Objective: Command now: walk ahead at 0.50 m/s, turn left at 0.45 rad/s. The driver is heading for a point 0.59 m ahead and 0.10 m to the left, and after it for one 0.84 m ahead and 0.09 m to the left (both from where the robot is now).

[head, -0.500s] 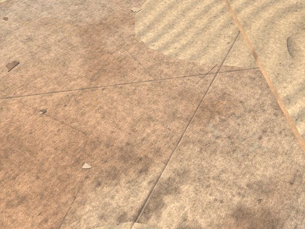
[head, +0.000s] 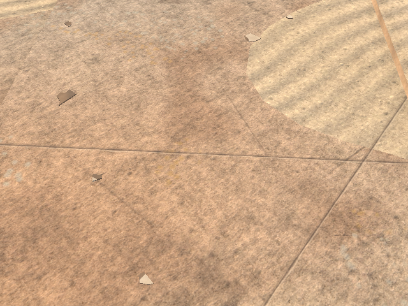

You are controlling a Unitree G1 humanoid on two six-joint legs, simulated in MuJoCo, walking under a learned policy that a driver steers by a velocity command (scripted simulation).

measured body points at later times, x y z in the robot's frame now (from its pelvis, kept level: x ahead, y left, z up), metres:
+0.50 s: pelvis +0.29 -0.01 +0.01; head +0.31 -0.01 +0.46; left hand +0.43 +0.28 -0.06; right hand +0.40 -0.28 -0.11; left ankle +0.12 +0.07 -0.67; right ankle +0.40 -0.10 -0.72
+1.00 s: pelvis +0.51 +0.12 +0.00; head +0.55 +0.15 +0.45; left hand +0.37 +0.37 -0.13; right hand +0.83 +0.02 -0.06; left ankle +0.55 +0.26 -0.72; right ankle +0.43 -0.10 -0.66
